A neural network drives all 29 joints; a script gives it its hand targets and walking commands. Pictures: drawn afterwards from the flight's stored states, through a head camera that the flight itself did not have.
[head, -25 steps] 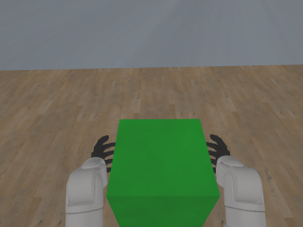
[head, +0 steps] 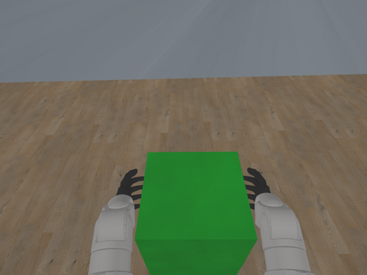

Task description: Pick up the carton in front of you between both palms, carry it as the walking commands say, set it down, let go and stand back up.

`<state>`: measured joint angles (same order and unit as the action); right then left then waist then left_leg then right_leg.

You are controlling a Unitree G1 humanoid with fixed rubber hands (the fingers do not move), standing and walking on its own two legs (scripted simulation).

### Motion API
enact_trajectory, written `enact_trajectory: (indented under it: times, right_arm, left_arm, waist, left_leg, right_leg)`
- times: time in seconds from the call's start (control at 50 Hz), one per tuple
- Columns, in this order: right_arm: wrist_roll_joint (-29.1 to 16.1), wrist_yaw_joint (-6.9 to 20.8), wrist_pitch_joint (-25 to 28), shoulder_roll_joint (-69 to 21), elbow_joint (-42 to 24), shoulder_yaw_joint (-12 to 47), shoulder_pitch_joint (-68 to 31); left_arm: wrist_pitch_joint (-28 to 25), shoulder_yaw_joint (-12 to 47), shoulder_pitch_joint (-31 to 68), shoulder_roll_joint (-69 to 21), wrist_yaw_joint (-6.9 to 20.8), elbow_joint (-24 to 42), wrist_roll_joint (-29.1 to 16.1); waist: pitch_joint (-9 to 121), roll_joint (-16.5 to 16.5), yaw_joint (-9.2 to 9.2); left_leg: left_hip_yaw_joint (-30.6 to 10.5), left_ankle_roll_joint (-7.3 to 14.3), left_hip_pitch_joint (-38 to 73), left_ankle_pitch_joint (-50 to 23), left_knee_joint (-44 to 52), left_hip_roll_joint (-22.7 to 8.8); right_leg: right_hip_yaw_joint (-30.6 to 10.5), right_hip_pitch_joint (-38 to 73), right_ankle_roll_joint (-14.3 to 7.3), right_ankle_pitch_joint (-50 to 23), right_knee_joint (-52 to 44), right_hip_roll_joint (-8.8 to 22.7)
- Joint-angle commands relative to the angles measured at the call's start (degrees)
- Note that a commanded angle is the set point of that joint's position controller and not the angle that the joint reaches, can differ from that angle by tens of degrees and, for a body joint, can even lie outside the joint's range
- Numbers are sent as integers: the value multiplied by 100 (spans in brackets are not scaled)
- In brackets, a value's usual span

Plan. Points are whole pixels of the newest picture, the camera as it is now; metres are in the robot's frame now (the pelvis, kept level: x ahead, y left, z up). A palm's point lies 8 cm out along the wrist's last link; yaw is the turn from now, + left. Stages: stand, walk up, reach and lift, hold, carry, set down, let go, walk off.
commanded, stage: carry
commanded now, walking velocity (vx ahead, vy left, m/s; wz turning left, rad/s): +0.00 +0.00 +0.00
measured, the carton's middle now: (192, 216) +0.28 +0.00 -0.03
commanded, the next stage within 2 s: hold in 0.36 s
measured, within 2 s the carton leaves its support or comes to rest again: neither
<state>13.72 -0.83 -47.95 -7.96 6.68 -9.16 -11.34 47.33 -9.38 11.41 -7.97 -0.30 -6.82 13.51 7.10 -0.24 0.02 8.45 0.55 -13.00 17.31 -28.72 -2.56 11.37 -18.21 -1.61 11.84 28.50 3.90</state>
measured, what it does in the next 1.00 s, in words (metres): stands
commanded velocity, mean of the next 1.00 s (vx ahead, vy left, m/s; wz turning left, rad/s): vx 0.00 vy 0.00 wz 0.00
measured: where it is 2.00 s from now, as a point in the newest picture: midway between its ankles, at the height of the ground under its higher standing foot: outside the picture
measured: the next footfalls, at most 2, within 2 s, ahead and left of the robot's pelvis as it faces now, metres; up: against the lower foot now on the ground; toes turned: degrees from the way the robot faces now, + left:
none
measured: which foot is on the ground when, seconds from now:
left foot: down 0.00-1.00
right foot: down 0.00-1.00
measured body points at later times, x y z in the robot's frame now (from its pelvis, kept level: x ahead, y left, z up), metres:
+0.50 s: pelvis -0.01 +0.00 +0.01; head -0.03 -0.01 +0.46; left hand +0.29 +0.15 +0.04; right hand +0.29 -0.16 +0.04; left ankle -0.02 +0.12 -0.74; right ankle +0.04 -0.11 -0.74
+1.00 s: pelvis -0.05 +0.00 -0.03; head +0.04 -0.01 +0.41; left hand +0.32 +0.17 -0.04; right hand +0.34 -0.13 -0.05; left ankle -0.02 +0.12 -0.74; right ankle +0.03 -0.10 -0.74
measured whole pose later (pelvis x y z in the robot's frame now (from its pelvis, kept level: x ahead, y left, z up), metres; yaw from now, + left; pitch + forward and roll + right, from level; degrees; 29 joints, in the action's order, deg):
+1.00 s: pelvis -0.05 +0.00 -0.03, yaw +0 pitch +5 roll +0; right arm 26.8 2.8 -22.4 -9.1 37.7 -30.9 -39.2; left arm 21.7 -33.6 36.7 -10.4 3.2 -34.4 27.2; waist -7.5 -1.4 2.1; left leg -3.8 -0.1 -28.0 19.1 -42.6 2.9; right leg -1.6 -32.4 -1.4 12.4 40.2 -2.6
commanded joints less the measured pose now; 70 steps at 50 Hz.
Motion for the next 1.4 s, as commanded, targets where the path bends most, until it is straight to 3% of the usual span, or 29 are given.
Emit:
enact_trajectory:
  times: [0.0, 0.14, 0.24, 0.34, 0.36, 0.38, 0.4, 0.48, 0.56, 0.66, 0.74, 0.82, 0.88, 0.94, 1.0, 1.1, 1.18, 1.26, 1.38]
  right_arm:
    - [-1175, 1187, 619, -4698, 174, 2675, -2700]
    - [-994, 1272, 1155, -5071, 680, 2509, -2975]
    - [-1243, 1265, 946, -5159, 290, 2882, -2769]
    - [-1260, 1241, 746, -5001, 195, 2870, -2611]
    - [-1258, 1265, 701, -5103, 87, 2769, -2052]
    - [-1211, 1235, 774, -4968, -271, 2763, -2214]
    - [-1146, 1183, 788, -4945, -119, 2734, -2182]
    - [-1075, 1114, 874, -4904, -36, 2685, -2341]
    - [-1125, 1207, 893, -4939, 165, 2707, -3008]
    - [-659, 1405, 1156, -4824, 1484, 1750, -4296]
    - [-88, 1390, 1474, -4637, 2610, 595, -5061]
    - [511, 1188, 1783, -4013, 3257, -413, -4975]
    - [815, 1043, 2176, -3351, 3442, -886, -4783]
    - [870, 945, 2693, -3070, 3472, -885, -4691]
    - [717, 898, 3272, -3294, 3506, -480, -4721]
    - [99, 890, 4014, -4261, 3200, 815, -5471]
    - [-399, 925, 4051, -4711, 2549, 1950, -5836]
    - [-496, 1049, 3751, -4824, 2508, 2211, -5774]
    - [-288, 1209, 3358, -4785, 3054, 1667, -5775]
  left_arm:
    - [-554, 2594, 2571, -4697, 1151, -276, -1104]
    - [-1089, 2445, 2855, -5086, 1239, -750, -949]
    - [-894, 2847, 2670, -5161, 1233, -367, -1203]
    - [-699, 2833, 2514, -5005, 1210, -252, -1211]
    - [-677, 2645, 1983, -5112, 1265, -259, -1112]
    - [-776, 2606, 2111, -4970, 1260, 22, -1095]
    - [-800, 2660, 2254, -4999, 1258, -23, -1114]
    - [-906, 2660, 2524, -4928, 1302, -212, -1130]
    - [-973, 2302, 2818, -4953, 1281, -647, -947]
    - [-1259, 1285, 3997, -4959, 1295, -1956, -381]
    - [-1601, 284, 4882, -4605, 1213, -2742, 199]
    - [-1909, -757, 4925, -3814, 1030, -3080, 814]
    - [-2228, -1157, 4759, -3257, 917, -3118, 1061]
    - [-2692, -1025, 4725, -3106, 902, -3119, 984]
    - [-3259, -423, 4911, -3515, 956, -3113, 605]
    - [-4018, 728, 5462, -4357, 1076, -2970, -113]
    - [-4073, 1658, 5704, -4730, 1084, -2460, -595]
    - [-3738, 1855, 5715, -4960, 1119, -2421, -748]
    - [-3307, 1391, 5842, -5035, 1284, -2931, -632]
  waist:
    - [890, 26, 5]
    - [1087, 32, 7]
    - [1198, 37, -1]
    - [1126, 41, 0]
    - [480, -296, 70]
    - [750, -111, 74]
    - [690, -147, -11]
    - [527, -43, -46]
    - [237, -15, 133]
    - [-380, -179, 213]
    - [-600, -38, 162]
    - [-584, 70, 213]
    - [-383, 14, 187]
    - [122, -9, 121]
    - [920, -14, 48]
    - [3173, 68, 129]
    - [5315, 193, 250]
    - [5508, 270, 238]
    - [4673, 244, 123]
  left_leg:
    - [-622, 94, -160, -675, 579, -647]
    - [-608, 102, -54, -775, 517, -632]
    - [-601, 88, 22, -989, 446, -644]
    - [-588, 73, -5, -1073, 434, -657]
    - [-1347, 127, 116, -2366, 868, 656]
    - [-1473, 150, 244, -2627, 831, 590]
    - [-1488, 102, 44, -2672, 845, 589]
    - [-1531, 94, -185, -1554, 1087, 624]
    - [-1534, 205, -301, -816, 1185, 577]
    - [-1478, 318, -740, 556, 1154, 479]
    - [-1374, 265, -781, 932, 709, 548]
    - [-1269, 205, -1069, 632, 224, 644]
    - [-1233, 120, -1618, 307, -169, 703]
    - [-1206, 38, -2355, 25, -701, 790]
    - [-1167, -42, -2983, -248, -1193, 909]
    - [-1064, -186, -4063, -912, -2151, 1089]
    - [-1040, -245, -4622, -1365, -2798, 1145]
    - [-1049, -270, -5072, -1030, -3192, 1149]
    - [-985, -265, -6026, -353, -3662, 1156]
  right_leg:
    - [-753, 693, 21, -650, -416, 616]
    - [-764, 772, 14, -817, -385, 623]
    - [-766, 812, 19, -1041, -322, 638]
    - [-764, 787, 27, -1112, -297, 637]
    - [-1546, 2437, -81, -2268, -559, -806]
    - [-1708, 2604, -68, -2627, -512, -732]
    - [-1706, 2930, -65, -2793, -525, -757]
    - [-1679, 3298, 33, -1915, -668, -758]
    - [-1627, 3057, 63, -1147, -659, -724]
    - [-1523, 2517, 50, 338, -436, -717]
    - [-1595, 1858, 41, 1058, -324, -751]
    - [-1642, 1273, 59, 1019, -121, -770]
    - [-1569, 657, 63, 558, 300, -828]
    - [-1541, -10, 64, 32, 871, -891]
    - [-1544, -430, 45, -518, 1401, -964]
    - [-1624, -468, 101, -1636, 2440, -1010]
    - [-1655, -381, 173, -2375, 3270, -1064]
    - [-1503, -1509, 227, -1660, 3603, -1119]
    - [-1340, -3191, 198, -648, 3949, -1133]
